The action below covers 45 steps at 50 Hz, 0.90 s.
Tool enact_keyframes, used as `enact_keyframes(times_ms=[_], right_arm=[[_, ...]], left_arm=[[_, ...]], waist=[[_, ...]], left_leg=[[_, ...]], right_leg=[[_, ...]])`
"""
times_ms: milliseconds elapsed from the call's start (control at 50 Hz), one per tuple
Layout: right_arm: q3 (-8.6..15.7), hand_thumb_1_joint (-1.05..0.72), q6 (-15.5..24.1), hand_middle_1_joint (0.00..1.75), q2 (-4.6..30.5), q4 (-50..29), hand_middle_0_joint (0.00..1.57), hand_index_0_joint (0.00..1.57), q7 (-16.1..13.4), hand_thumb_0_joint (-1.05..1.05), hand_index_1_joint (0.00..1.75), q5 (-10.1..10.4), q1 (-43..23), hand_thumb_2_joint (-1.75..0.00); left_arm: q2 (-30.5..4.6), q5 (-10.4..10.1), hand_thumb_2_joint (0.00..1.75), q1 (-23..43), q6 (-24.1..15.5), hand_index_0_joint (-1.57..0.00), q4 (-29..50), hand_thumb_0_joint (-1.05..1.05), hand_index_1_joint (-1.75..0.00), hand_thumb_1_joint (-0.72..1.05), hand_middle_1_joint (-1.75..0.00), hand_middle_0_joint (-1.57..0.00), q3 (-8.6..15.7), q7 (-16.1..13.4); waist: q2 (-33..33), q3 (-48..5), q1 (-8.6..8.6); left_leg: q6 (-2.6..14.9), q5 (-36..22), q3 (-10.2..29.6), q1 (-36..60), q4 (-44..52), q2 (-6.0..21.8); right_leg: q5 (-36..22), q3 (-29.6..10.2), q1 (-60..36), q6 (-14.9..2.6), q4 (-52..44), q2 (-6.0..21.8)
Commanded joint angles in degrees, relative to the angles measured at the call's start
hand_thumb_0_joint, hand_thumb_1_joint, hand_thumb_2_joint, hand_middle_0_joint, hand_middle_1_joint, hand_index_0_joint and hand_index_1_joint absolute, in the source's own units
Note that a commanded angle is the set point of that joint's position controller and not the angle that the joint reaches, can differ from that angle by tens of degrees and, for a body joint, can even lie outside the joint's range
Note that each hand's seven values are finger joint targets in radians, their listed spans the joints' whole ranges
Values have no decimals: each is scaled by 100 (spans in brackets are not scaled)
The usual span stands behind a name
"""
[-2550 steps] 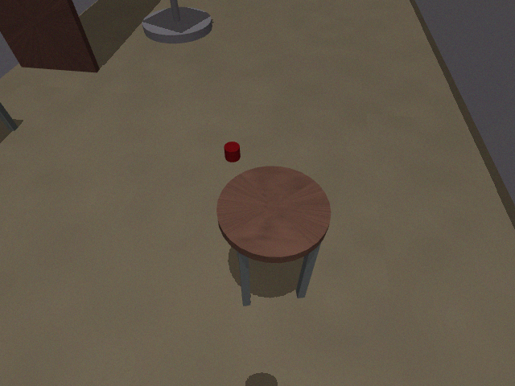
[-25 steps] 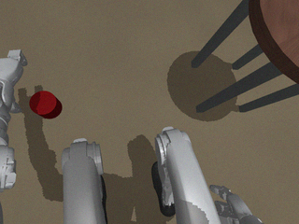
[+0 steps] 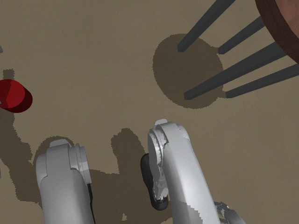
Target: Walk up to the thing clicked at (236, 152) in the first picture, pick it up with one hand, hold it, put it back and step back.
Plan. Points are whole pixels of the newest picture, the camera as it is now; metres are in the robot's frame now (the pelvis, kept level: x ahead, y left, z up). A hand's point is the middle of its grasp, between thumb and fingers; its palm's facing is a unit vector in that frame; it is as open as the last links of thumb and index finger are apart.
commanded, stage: home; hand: left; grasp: from above
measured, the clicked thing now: (12, 96) +0.47 +0.31 -0.29
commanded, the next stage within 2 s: none
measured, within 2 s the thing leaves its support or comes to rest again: neither
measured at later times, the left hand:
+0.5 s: hand out of the picture +0.34 +0.28 +0.05, palm faces -0.22 -0.70 -0.68, open 7.8 cm
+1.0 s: hand out of the picture +0.25 +0.23 +0.25, palm faces +0.19 -0.95 -0.25, open 7.4 cm
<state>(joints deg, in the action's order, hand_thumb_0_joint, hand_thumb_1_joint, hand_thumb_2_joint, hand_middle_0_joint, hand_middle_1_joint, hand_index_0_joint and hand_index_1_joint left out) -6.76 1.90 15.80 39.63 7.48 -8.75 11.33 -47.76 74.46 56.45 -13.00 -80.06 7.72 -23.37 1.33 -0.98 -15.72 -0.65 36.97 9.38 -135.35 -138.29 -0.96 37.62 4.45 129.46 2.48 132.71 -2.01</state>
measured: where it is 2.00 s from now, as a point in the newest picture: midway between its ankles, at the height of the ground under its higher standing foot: (122, 202)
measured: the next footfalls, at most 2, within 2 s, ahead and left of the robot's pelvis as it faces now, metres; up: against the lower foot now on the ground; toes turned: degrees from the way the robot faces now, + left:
none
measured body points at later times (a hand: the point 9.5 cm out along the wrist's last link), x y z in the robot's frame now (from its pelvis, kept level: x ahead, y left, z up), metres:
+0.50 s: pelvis +0.01 +0.00 +0.16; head +0.19 +0.06 +0.57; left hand +0.35 +0.32 +0.09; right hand +0.20 -0.25 +0.05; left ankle +0.08 +0.13 -0.29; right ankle +0.11 -0.13 -0.29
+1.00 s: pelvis +0.06 +0.00 +0.34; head +0.14 +0.03 +0.78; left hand +0.24 +0.28 +0.27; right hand +0.26 -0.20 +0.25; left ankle +0.08 +0.13 -0.29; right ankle +0.11 -0.13 -0.29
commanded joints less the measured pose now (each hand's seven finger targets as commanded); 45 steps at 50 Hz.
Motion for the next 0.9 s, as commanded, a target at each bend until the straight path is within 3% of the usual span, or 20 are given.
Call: enact_keyframes(times_ms=[0, 100, 140, 200, 260, 280, 320, 440, 460, 500, 520, 560, 600, 640, 660, 740, 780, 880], right_arm=[[760, -89, 94, 30, 1600, -97, 20, 20, -24, 0, 30, 133, 1151, -90], [1004, -89, -19, 30, 1432, -129, 20, 20, 13, 0, 30, 448, 1322, -90], [1053, -89, -90, 30, 1366, -243, 20, 20, -10, 0, 30, 593, 1239, -90], [1083, -90, -165, 30, 1286, -416, 20, 20, -119, 0, 30, 721, 975, -90], [1078, -90, -189, 30, 1111, -582, 20, 20, -230, 0, 30, 806, 708, -90], [1081, -90, -188, 30, 1123, -616, 20, 20, -272, 0, 30, 820, 647, -90], [1111, -90, -173, 30, 1049, -793, 20, 20, -319, 0, 30, 861, 498, -90], [1132, -90, -11, 30, 934, -1059, 20, 20, -533, 0, 30, 975, 68, -90], [1145, -90, 38, 30, 936, -1126, 20, 20, -574, 0, 30, 995, 24, -90], [1103, -90, 114, 30, 866, -1194, 20, 20, -655, 0, 30, 1026, -138, -90], [1093, -90, 154, 30, 856, -1253, 20, 20, -698, 0, 30, 1041, -211, -90], [1060, -90, 224, 30, 839, -1255, 20, 20, -805, 0, 30, 1058, -310, -90], [1045, -90, 294, 30, 797, -1395, 20, 20, -896, 0, 30, 1075, -372, -90], [976, -90, 350, 30, 729, -1423, 20, 20, -969, 0, 30, 1085, -425, -90], [936, -90, 379, 30, 709, -1493, 20, 20, -1013, 0, 30, 1097, -450, -90], [827, -90, 511, 30, 547, -1483, 20, 20, -1195, 0, 30, 1103, -302, -90], [782, -90, 566, 30, 521, -1490, 20, 20, -1289, 0, 30, 1104, -212, -90], [666, -90, 767, 30, 371, -1512, 20, 20, -1560, 0, 30, 1093, -49, -90]], left_arm=[[-1699, -694, 86, 1685, 475, -21, 1415, 0, -60, -10, -58, -23, 344, -84], [-909, -1742, 84, 735, 887, -20, 2287, 0, -48, 21, -47, -21, 110, 801], [-538, -2247, 84, 184, 1036, -20, 2939, 0, -42, 37, -41, -20, -17, 1201], [-237, -3057, 88, -680, 1240, -20, 3864, 0, -37, 61, -37, -21, 101, 1663], [260, -3664, 91, -1378, 1351, -20, 4687, 0, -31, 85, -31, -20, -102, 2032], [247, -3864, 90, -1521, 1371, -20, 4933, 0, -30, 90, -30, -20, 38, 2081], [260, -4160, 90, -1803, 1427, -20, 5542, 0, -30, 90, -30, -20, 157, 2119], [1080, -5019, 90, -2788, 1726, -20, 6376, 0, -30, 90, -30, -20, -127, 2132], [987, -5158, 90, -2907, 1782, -20, 6665, 0, -30, 90, -30, -20, 20, 2092], [1335, -5465, 91, -3536, 1966, -20, 6614, 0, -31, 90, -30, -20, -121, 2074], [1386, -5666, 90, -3502, 2019, -20, 7071, 0, -30, 90, -30, -20, -125, 2060], [1582, -5943, 90, -3861, 2194, -20, 7036, 0, -30, 90, -30, -20, -179, 2035], [1558, -6229, 90, -4185, 2338, -20, 7444, 0, -30, 90, -30, -20, -51, 1990], [1776, -6526, 90, -4576, 2499, -20, 7583, 0, -30, 90, -30, -20, -136, 1955], [1758, -6661, 90, -4586, 2570, -20, 7754, 0, -30, 90, -30, -20, -53, 1924], [2114, -7056, 90, -5225, 2864, -20, 8005, 0, -30, 90, -30, -20, -133, 1826], [2206, -7232, 90, -5635, 3034, -20, 8064, 0, -30, 90, -30, -20, -42, 1793], [2562, -7597, 90, -6383, 3311, -20, 8388, 0, -30, 90, -30, -20, -54, 1791]], waist=[[-2784, -5181, 414], [-2283, -5354, 669], [-1890, -5156, 667], [-1349, -4844, 809], [-1030, -4512, 841], [-1020, -4391, 895], [-1097, -4533, 1038], [-1251, -3929, 1046], [-1238, -4110, 1119], [-1078, -3731, 1103], [-1108, -3747, 1064], [-1045, -3460, 1021], [-1106, -3592, 1113], [-1060, -3363, 1044], [-1030, -3382, 1112], [-895, -3158, 1006], [-907, -3051, 1105], [-806, -2558, 1137]], left_leg=[[146, -1050, -651, 4184, 1943, 67], [203, -1077, -639, 4413, 2444, 52], [241, -1006, -628, 4313, 2656, 57], [280, -1047, -582, 4249, 2909, 62], [298, -1054, -538, 4374, 3228, 110], [282, -1093, -515, 4506, 3309, 107], [264, -987, -502, 4848, 3623, 144], [192, -409, -369, 5737, 4677, 220], [190, -394, -351, 5968, 4792, 220], [188, -254, -356, 6054, 5092, 206], [197, -139, -311, 6207, 5253, 195], [187, -66, -272, 6464, 5548, 198], [180, -183, -315, 6844, 5771, 190], [171, -245, -295, 7088, 6066, 184], [173, -135, -255, 7257, 6224, 185], [171, -768, -384, 7782, 6604, 179], [136, -1059, -339, 8157, 6911, 191], [129, -1485, -445, 8698, 7524, 183]], right_leg=[[-1317, 463, -2123, -490, -1449, -51], [-1306, 344, -2725, -477, -1936, -75], [-1313, 285, -3056, -439, -2240, -91], [-1401, 190, -3390, -422, -2593, -85], [-1400, 115, -3678, -409, -2946, -72], [-1389, 86, -3700, -438, -3064, -35], [-1265, 48, -3983, -433, -3286, -16], [-797, -3, -4301, -430, -4010, 43], [-793, -5, -4516, -421, -4130, 37], [-661, -43, -4745, -408, -4444, 43], [-585, -68, -4909, -397, -4605, 51], [-515, -106, -5061, -388, -4863, 65], [-583, -154, -5403, -390, -5129, 65], [-630, -172, -5679, -380, -5401, 77], [-567, -182, -5820, -380, -5533, 74], [-1071, -231, -6636, -369, -6142, 76], [-1293, -218, -6963, -374, -6382, 82], [-1642, -211, -7824, -359, -7137, 55]])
